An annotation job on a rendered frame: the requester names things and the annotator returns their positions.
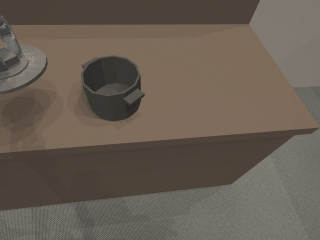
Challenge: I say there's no lid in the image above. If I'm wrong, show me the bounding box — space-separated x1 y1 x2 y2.
0 44 48 95

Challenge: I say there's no pot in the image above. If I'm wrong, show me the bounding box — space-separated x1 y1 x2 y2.
80 55 145 121

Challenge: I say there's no table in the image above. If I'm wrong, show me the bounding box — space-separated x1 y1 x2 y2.
0 0 320 211

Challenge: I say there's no left robot hand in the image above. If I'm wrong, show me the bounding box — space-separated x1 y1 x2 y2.
0 15 22 72

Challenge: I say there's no knob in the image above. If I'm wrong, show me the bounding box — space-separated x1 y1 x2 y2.
0 47 20 67

